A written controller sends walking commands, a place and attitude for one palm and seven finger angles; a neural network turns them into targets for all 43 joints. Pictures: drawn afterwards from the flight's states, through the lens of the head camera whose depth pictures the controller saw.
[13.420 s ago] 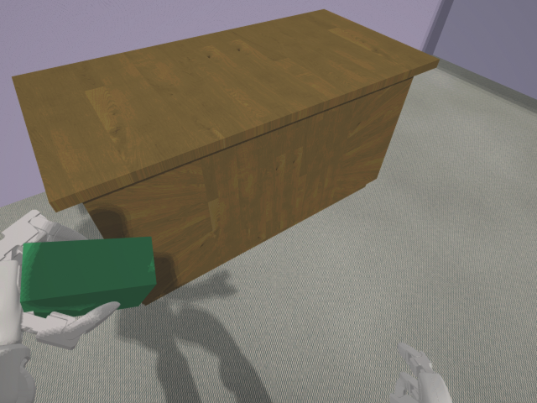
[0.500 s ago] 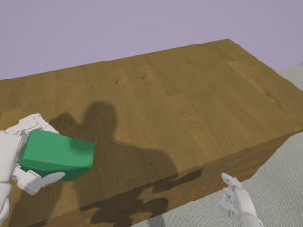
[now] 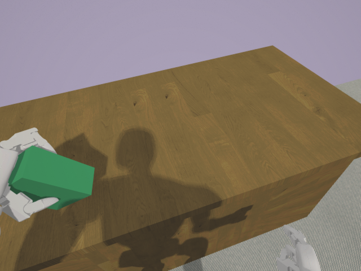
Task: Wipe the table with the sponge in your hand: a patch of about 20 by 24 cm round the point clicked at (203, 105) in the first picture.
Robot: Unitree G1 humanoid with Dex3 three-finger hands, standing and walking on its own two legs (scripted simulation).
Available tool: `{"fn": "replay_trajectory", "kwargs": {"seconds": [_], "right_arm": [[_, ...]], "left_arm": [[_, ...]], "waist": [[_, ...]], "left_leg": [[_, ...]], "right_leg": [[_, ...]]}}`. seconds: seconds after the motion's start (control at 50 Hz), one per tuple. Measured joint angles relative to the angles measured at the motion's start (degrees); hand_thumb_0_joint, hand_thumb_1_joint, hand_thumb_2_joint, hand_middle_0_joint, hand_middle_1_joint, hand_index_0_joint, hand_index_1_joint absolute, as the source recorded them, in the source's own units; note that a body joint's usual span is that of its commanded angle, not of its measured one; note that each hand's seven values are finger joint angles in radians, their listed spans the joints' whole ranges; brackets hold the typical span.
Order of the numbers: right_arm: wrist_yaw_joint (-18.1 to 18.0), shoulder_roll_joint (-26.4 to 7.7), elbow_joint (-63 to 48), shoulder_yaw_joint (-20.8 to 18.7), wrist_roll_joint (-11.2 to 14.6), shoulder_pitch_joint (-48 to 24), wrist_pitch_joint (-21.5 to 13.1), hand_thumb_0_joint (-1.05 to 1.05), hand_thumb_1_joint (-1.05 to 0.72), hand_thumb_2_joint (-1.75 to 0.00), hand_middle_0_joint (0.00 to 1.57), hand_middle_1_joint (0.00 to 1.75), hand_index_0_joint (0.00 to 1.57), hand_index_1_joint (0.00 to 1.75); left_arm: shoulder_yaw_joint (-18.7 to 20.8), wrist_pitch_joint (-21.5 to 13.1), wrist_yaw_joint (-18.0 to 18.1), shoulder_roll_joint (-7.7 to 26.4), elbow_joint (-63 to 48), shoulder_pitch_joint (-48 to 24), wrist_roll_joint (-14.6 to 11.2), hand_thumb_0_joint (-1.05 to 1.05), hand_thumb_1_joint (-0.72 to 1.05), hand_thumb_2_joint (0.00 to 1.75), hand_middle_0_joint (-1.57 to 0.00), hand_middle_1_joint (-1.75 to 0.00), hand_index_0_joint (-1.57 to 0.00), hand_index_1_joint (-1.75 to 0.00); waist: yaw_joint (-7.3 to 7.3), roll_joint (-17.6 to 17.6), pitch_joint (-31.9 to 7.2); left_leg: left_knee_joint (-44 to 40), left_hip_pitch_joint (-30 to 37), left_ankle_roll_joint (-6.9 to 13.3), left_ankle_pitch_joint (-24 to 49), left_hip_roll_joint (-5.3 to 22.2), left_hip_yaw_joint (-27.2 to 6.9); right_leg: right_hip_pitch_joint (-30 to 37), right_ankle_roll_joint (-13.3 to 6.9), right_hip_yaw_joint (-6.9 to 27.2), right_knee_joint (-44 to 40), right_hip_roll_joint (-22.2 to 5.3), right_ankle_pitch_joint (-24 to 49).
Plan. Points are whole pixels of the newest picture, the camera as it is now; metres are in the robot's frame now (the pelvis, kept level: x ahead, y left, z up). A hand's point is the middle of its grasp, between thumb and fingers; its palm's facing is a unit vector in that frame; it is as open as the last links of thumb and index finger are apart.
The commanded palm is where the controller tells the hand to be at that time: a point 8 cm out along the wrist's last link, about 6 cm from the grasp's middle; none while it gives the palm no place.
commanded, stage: turn the palm down, sponge in hand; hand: left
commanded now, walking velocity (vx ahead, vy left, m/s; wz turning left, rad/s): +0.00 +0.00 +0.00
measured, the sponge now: (56, 184) +0.22 +0.26 +0.14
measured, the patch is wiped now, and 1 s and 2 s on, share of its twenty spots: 0.00 0.00 0.00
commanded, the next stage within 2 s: move the sponge above the wiping area in 1.38 s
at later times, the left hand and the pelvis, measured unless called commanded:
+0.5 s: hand (19, 174) +0.22 +0.32 +0.17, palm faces +0.21 -0.27 -0.94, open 9.9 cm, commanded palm +0.19 +0.31 +0.22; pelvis +0.00 +0.03 +0.01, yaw +0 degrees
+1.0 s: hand (22, 175) +0.23 +0.32 +0.16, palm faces +0.10 -0.10 -0.99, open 9.9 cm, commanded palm +0.18 +0.32 +0.22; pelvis -0.01 +0.04 +0.02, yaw -1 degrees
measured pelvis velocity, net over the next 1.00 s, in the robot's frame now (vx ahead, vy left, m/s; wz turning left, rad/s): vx -0.01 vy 0.04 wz -0.01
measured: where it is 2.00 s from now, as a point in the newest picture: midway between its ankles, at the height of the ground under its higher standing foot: outside the picture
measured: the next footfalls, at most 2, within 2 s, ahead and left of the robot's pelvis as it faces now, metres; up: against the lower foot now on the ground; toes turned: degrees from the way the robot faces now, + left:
none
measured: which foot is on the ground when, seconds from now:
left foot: down 0.00-1.00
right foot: down 0.00-1.00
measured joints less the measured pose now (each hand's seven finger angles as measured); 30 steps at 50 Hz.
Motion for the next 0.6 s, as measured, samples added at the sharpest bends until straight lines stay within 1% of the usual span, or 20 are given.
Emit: {"fn": "replay_trajectory", "kwargs": {"seconds": [0.04,0.12,0.22,0.28,0.32,0.36,0.42,0.48,0.54,0.6], "right_arm": [[-0.37,-0.77,0.11,-0.40,0.34,0.28,0.41,0.02,-0.90,-0.90,0.20,0.30,0.20,0.30],[-1.18,-1.40,0.29,-0.70,0.75,0.08,0.59,0.02,-0.90,-0.90,0.20,0.30,0.20,0.29],[-1.54,-0.64,0.08,-0.44,0.77,-1.23,0.06,0.02,-0.90,-0.90,0.20,0.30,0.20,0.29],[-1.39,0.18,-0.14,0.16,0.67,-2.24,0.17,0.02,-0.90,-0.90,0.20,0.30,0.20,0.29],[-1.13,0.65,-0.12,0.77,0.95,-3.25,0.58,0.02,-0.90,-0.90,0.20,0.30,0.20,0.29],[-0.86,0.97,-0.19,1.39,1.09,-4.12,1.23,0.02,-0.90,-0.90,0.20,0.30,0.20,0.29],[-0.46,1.19,-0.10,2.39,1.53,-5.66,2.24,0.02,-0.90,-0.90,0.20,0.30,0.20,0.29],[-0.33,1.26,-0.17,3.12,1.72,-6.70,2.93,0.02,-0.90,-0.90,0.20,0.30,0.20,0.29],[-0.80,1.09,0.24,2.87,2.00,-7.02,3.24,0.02,-0.90,-0.90,0.20,0.30,0.19,0.29],[-0.66,0.64,0.93,3.00,1.73,-7.38,3.22,0.02,-0.90,-0.90,0.20,0.30,0.18,0.29]], "left_arm": [[-0.24,1.50,0.51,0.00,0.71,-0.06,1.27,-0.01,-0.47,1.01,-0.75,-1.35,-0.76,-1.34],[-1.67,3.80,0.07,0.02,1.66,-0.38,4.49,-0.01,-0.47,1.01,-0.74,-1.35,-0.76,-1.34],[-4.80,3.97,0.56,-0.55,-0.11,-0.18,8.56,-0.01,-0.48,1.01,-0.75,-1.34,-0.76,-1.34],[-6.72,4.85,1.34,-0.55,-0.99,-1.01,10.81,-0.01,-0.48,1.01,-0.75,-1.34,-0.76,-1.34],[-7.46,6.44,1.80,-0.36,-1.07,-1.95,12.08,-0.01,-0.48,1.01,-0.75,-1.34,-0.77,-1.34],[-8.17,8.82,1.75,-0.29,-0.65,-3.35,13.43,-0.01,-0.48,1.01,-0.75,-1.34,-0.77,-1.34],[-8.98,12.75,0.89,-0.24,0.11,-5.23,15.60,-0.01,-0.48,1.01,-0.75,-1.34,-0.76,-1.34],[-10.39,15.58,-0.79,-0.49,0.83,-6.79,18.08,-0.01,-0.48,1.01,-0.75,-1.34,-0.76,-1.34],[-12.17,16.90,-2.25,-1.07,0.95,-7.73,20.79,-0.01,-0.47,1.01,-0.75,-1.35,-0.76,-1.34],[-14.28,16.54,-3.03,-1.49,1.19,-8.61,23.59,-0.01,-0.47,1.01,-0.75,-1.35,-0.76,-1.34]], "waist": [[0.18,0.33,-0.07],[0.50,0.49,0.11],[0.63,0.49,0.02],[0.70,0.45,-0.34],[0.84,0.55,-0.31],[0.96,0.75,-0.44],[1.23,1.13,-0.21],[1.51,1.37,-0.02],[1.75,1.46,0.71],[1.99,1.28,1.43]], "left_leg": [[0.27,-0.23,0.18,-0.20,-0.16,-0.06],[0.59,-0.35,0.43,-0.45,-0.44,-0.03],[0.42,0.16,0.49,-0.61,-0.63,0.30],[-0.27,0.73,0.67,-0.38,-0.88,0.52],[-0.95,1.41,0.87,-0.09,-0.99,0.78],[-1.81,1.99,1.09,0.33,-1.18,0.88],[-3.27,3.11,1.43,1.13,-1.45,1.10],[-4.75,3.98,1.79,2.00,-1.83,1.08],[-6.08,5.02,2.11,2.79,-2.05,1.14],[-7.41,5.98,2.38,3.58,-2.36,1.24]], "right_leg": [[-0.20,0.09,-0.07,0.32,-0.16,-0.29],[-0.34,0.27,-0.03,0.79,-0.44,-0.66],[0.15,0.65,0.32,0.47,-0.64,-0.62],[0.68,0.97,0.55,-0.20,-0.89,-0.31],[1.29,1.14,0.81,-0.87,-0.98,0.03],[1.88,1.37,0.91,-1.74,-1.15,0.51],[2.96,1.69,1.14,-3.19,-1.38,1.34],[3.91,2.05,1.12,-4.70,-1.72,2.20],[5.05,2.29,1.19,-6.23,-1.88,3.11],[5.93,2.52,1.29,-7.41,-2.16,3.85]]}}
